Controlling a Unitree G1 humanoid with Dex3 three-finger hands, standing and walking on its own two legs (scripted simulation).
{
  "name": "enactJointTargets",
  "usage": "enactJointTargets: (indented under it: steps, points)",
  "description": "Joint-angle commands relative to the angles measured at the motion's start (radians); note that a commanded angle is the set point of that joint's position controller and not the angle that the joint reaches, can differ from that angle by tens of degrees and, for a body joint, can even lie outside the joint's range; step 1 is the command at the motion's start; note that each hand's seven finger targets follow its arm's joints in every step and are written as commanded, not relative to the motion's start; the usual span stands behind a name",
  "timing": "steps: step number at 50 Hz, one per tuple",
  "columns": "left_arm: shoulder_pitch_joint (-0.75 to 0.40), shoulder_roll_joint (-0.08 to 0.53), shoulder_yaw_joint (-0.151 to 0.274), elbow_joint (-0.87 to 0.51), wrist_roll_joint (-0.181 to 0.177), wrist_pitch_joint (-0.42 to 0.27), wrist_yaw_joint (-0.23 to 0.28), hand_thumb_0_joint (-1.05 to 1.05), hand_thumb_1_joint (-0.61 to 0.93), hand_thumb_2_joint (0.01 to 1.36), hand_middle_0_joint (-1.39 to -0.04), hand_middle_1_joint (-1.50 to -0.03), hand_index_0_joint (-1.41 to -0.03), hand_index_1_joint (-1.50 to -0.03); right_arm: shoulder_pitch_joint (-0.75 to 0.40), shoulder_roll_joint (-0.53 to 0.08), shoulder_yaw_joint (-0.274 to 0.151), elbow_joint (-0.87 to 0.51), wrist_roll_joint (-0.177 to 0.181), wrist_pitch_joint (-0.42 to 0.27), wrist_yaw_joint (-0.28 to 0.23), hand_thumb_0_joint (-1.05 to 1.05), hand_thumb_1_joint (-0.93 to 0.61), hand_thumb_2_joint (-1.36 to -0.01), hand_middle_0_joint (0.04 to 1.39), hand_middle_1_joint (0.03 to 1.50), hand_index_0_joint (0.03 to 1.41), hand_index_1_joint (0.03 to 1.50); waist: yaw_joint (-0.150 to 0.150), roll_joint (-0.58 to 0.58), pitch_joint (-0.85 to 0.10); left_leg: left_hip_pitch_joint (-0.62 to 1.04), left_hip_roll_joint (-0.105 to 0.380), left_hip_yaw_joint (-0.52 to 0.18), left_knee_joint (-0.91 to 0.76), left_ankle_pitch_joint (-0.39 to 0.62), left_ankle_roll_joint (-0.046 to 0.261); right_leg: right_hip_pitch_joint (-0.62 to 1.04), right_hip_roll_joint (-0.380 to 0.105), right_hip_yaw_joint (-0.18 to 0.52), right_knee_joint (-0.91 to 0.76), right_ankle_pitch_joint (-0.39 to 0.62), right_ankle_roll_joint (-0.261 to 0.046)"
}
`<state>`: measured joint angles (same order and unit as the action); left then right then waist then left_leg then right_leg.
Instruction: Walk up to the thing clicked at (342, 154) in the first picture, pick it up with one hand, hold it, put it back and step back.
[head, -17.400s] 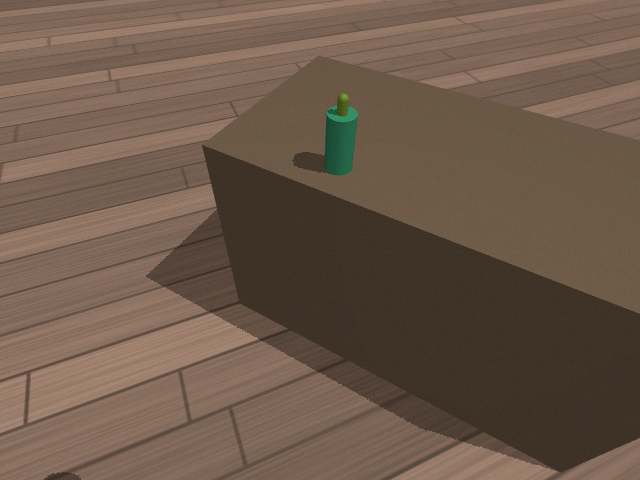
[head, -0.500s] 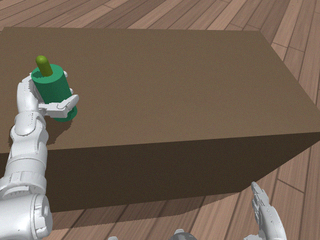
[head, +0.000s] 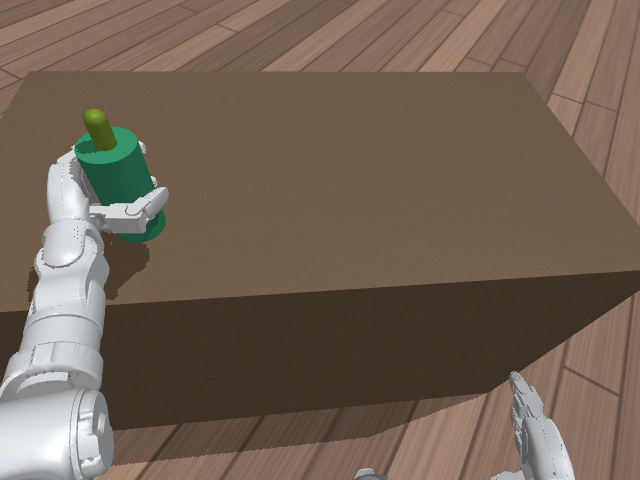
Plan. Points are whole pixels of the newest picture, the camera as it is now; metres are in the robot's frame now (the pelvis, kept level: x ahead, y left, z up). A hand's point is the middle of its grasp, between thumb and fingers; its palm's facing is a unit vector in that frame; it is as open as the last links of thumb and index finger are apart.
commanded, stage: lift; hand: left
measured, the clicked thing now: (120, 176) +0.46 +0.20 +0.13
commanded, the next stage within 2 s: hold in 1.30 s
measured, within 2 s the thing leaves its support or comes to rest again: neither
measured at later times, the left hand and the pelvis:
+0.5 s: hand (118, 172) +0.42 +0.19 +0.17, palm faces +0.19 -0.98 -0.03, open 8.7 cm; pelvis +0.01 +0.00 +0.01, yaw +0 degrees
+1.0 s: hand (97, 186) +0.35 +0.17 +0.22, palm faces +0.18 -0.98 -0.03, open 8.8 cm; pelvis +0.00 -0.01 +0.03, yaw +1 degrees
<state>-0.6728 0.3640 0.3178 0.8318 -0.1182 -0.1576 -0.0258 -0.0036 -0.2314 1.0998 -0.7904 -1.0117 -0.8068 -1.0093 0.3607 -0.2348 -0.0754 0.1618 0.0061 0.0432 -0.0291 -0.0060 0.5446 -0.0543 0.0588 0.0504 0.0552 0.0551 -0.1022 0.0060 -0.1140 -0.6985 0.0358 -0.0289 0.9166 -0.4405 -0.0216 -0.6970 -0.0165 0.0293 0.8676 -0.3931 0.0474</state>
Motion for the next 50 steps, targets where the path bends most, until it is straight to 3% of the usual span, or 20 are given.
enactJointTargets:
  steps: [1,6,15,16,17,19,20,23,28,29,31,33,35,38,39,40,42,44,49,50]
  points:
    - [-0.562,0.260,0.031,-0.308,-0.020,-0.088,0.001,0.000,0.358,1.339,-1.290,-1.435,-1.314,-1.433,0.002,-0.117,-0.051,-0.118,0.000,-0.063,-0.015,0.000,0.565,-0.048,0.049,0.050,0.049,0.050,0.005,0.108,-0.414,0.256,-0.022,0.032,-0.129,0.337,0.018,0.189,0.024,-0.043,-0.095,0.315,-0.050]
    - [-0.523,0.244,0.023,-0.324,-0.027,-0.063,0.004,0.000,0.346,1.329,-1.290,-1.430,-1.317,-1.426,-0.018,-0.165,-0.099,-0.164,0.007,-0.071,-0.024,0.000,0.565,-0.047,0.049,0.050,0.049,0.050,0.014,0.073,-0.438,0.266,-0.026,0.039,-0.149,0.324,0.020,0.238,0.024,-0.044,-0.113,0.318,-0.045]
    - [-0.464,0.195,-0.011,-0.528,-0.040,-0.021,0.022,0.000,0.334,1.338,-1.293,-1.440,-1.318,-1.437,-0.013,-0.122,-0.067,-0.144,0.022,-0.089,-0.035,0.000,0.558,-0.049,0.049,0.050,0.049,0.050,0.047,0.095,-0.442,0.331,-0.025,0.038,-0.169,0.424,0.012,0.299,0.023,-0.050,-0.122,0.387,-0.048]
    - [-0.500,0.252,0.022,-0.608,-0.038,-0.019,0.033,0.000,0.315,1.320,-1.282,-1.421,-1.306,-1.419,-0.024,-0.138,-0.081,-0.148,0.024,-0.091,-0.038,0.000,0.562,-0.048,0.049,0.050,0.049,0.050,0.054,0.116,-0.445,0.346,-0.027,0.039,-0.173,0.411,0.011,0.296,0.023,-0.050,-0.130,0.375,-0.048]
    - [-0.450,0.235,0.016,-0.595,-0.037,-0.006,0.040,0.000,0.278,1.311,-1.278,-1.425,-1.304,-1.422,-0.030,-0.163,-0.107,-0.166,0.023,-0.096,-0.044,0.000,0.557,-0.048,0.049,0.050,0.049,0.050,0.040,0.109,-0.453,0.375,-0.024,0.039,-0.174,0.427,0.009,0.303,0.024,-0.053,-0.129,0.383,-0.048]
    - [-0.436,0.214,0.008,-0.694,-0.039,0.017,0.052,0.000,0.286,1.322,-1.277,-1.425,-1.301,-1.424,0.001,-0.120,-0.073,-0.123,0.025,-0.100,-0.042,0.000,0.560,-0.048,0.049,0.050,0.049,0.050,0.054,0.102,-0.406,0.360,-0.026,0.039,-0.189,0.407,0.009,0.318,0.023,-0.053,-0.140,0.375,-0.046]
    - [-0.360,0.178,-0.003,-0.622,-0.045,0.043,0.052,0.000,0.244,1.301,-1.267,-1.424,-1.294,-1.420,-0.005,-0.141,-0.099,-0.104,0.026,-0.102,-0.046,0.000,0.554,-0.048,0.049,0.050,0.049,0.050,0.049,0.089,-0.390,0.351,-0.025,0.041,-0.187,0.410,0.011,0.319,0.023,-0.053,-0.144,0.380,-0.046]
    - [-0.381,0.206,0.008,-0.781,-0.043,0.089,0.063,0.000,0.232,1.300,-1.273,-1.423,-1.299,-1.421,-0.015,-0.123,-0.082,-0.116,0.031,-0.114,-0.047,0.000,0.555,-0.047,0.049,0.049,0.049,0.049,0.061,0.101,-0.400,0.391,-0.022,0.038,-0.196,0.443,0.009,0.341,0.024,-0.059,-0.148,0.398,-0.045]
    - [-0.245,0.091,-0.057,-0.702,-0.050,0.218,0.040,0.000,0.277,1.309,-1.260,-1.415,-1.286,-1.412,-0.054,-0.124,-0.080,-0.059,0.037,-0.129,-0.047,0.000,0.567,-0.044,0.049,0.049,0.049,0.049,0.060,0.022,-0.266,0.354,-0.025,0.045,-0.231,0.388,0.018,0.341,0.021,-0.064,-0.194,0.364,-0.037]
    - [-0.284,0.141,-0.019,-0.791,-0.052,0.232,0.041,0.000,0.262,1.301,-1.266,-1.417,-1.293,-1.414,-0.069,-0.122,-0.066,-0.062,0.037,-0.133,-0.045,0.000,0.567,-0.045,0.049,0.049,0.049,0.049,0.083,0.026,-0.278,0.366,-0.027,0.045,-0.239,0.376,0.020,0.361,0.019,-0.066,-0.204,0.350,-0.036]
    - [-0.319,0.156,-0.013,-0.854,-0.048,0.266,0.041,0.000,0.256,1.324,-1.298,-1.453,-1.327,-1.448,-0.074,-0.096,-0.043,-0.080,0.039,-0.143,-0.042,0.000,0.567,-0.044,0.049,0.049,0.049,0.049,0.083,0.043,-0.285,0.387,-0.034,0.054,-0.246,0.351,0.022,0.367,0.015,-0.066,-0.217,0.326,-0.033]
    - [-0.228,0.101,-0.027,-0.828,-0.059,0.307,0.035,0.000,0.268,1.322,-1.275,-1.441,-1.305,-1.435,-0.046,-0.102,-0.053,-0.018,0.038,-0.148,-0.044,0.000,0.571,-0.044,0.049,0.050,0.049,0.050,0.079,0.008,-0.237,0.389,-0.032,0.050,-0.264,0.339,0.023,0.357,0.019,-0.073,-0.226,0.309,-0.033]
    - [-0.217,0.137,0.014,-0.894,-0.074,0.333,0.032,0.000,0.340,1.312,-1.267,-1.424,-1.297,-1.416,-0.052,-0.142,-0.095,0.018,0.043,-0.159,-0.048,0.000,0.572,-0.043,0.049,0.050,0.049,0.050,0.086,0.017,-0.240,0.402,-0.033,0.048,-0.274,0.327,0.020,0.358,0.019,-0.075,-0.235,0.293,-0.035]
    - [-0.273,0.127,-0.009,-1.059,-0.075,0.361,0.035,0.000,0.336,1.333,-1.294,-1.450,-1.324,-1.444,-0.079,-0.138,-0.090,-0.027,0.043,-0.178,-0.047,0.000,0.562,-0.045,0.049,0.050,0.049,0.050,0.077,0.022,-0.296,0.444,-0.037,0.048,-0.275,0.346,0.022,0.391,0.015,-0.074,-0.238,0.317,-0.031]
    - [-0.206,0.130,0.018,-0.988,-0.079,0.379,0.043,0.000,0.321,1.329,-1.291,-1.451,-1.320,-1.445,-0.063,-0.115,-0.063,-0.005,0.045,-0.185,-0.047,0.000,0.560,-0.046,0.049,0.050,0.049,0.050,0.086,-0.025,-0.242,0.429,-0.037,0.046,-0.280,0.342,0.026,0.392,0.014,-0.078,-0.246,0.310,-0.026]
    - [-0.162,0.087,-0.010,-0.984,-0.080,0.392,0.042,0.000,0.319,1.336,-1.291,-1.457,-1.320,-1.450,-0.086,-0.092,-0.042,0.002,0.045,-0.189,-0.046,0.000,0.561,-0.046,0.049,0.050,0.049,0.050,0.093,-0.010,-0.220,0.416,-0.041,0.048,-0.286,0.324,0.025,0.389,0.011,-0.074,-0.255,0.295,-0.027]
    - [-0.165,0.095,0.002,-0.983,-0.081,0.416,0.043,0.000,0.330,1.337,-1.292,-1.448,-1.318,-1.446,-0.107,-0.129,-0.076,0.021,0.041,-0.198,-0.056,0.000,0.560,-0.047,0.049,0.050,0.049,0.050,0.081,-0.030,-0.235,0.436,-0.040,0.046,-0.289,0.329,0.027,0.389,0.010,-0.070,-0.262,0.302,-0.025]
    - [-0.268,0.134,-0.003,-1.165,-0.077,0.419,0.048,0.000,0.333,1.338,-1.300,-1.449,-1.324,-1.448,-0.106,-0.104,-0.059,0.053,0.038,-0.211,-0.056,0.000,0.560,-0.046,0.049,0.050,0.049,0.050,0.087,0.044,-0.264,0.462,-0.047,0.051,-0.289,0.326,0.026,0.396,0.002,-0.064,-0.266,0.300,-0.028]
    - [-0.151,0.065,-0.019,-1.086,-0.088,0.480,0.055,0.000,0.344,1.333,-1.291,-1.444,-1.314,-1.443,-0.168,-0.132,-0.077,0.105,0.032,-0.246,-0.069,0.000,0.551,-0.049,0.049,0.050,0.049,0.050,0.085,-0.020,-0.197,0.449,-0.045,0.044,-0.309,0.296,0.030,0.393,0.002,-0.070,-0.287,0.272,-0.025]
    - [-0.191,0.103,-0.004,-1.160,-0.090,0.482,0.053,0.000,0.377,1.348,-1.293,-1.444,-1.314,-1.445,-0.172,-0.135,-0.089,0.142,0.036,-0.250,-0.068,0.000,0.556,-0.048,0.049,0.050,0.049,0.050,0.093,0.038,-0.223,0.464,-0.052,0.048,-0.308,0.291,0.028,0.400,-0.003,-0.065,-0.289,0.270,-0.027]
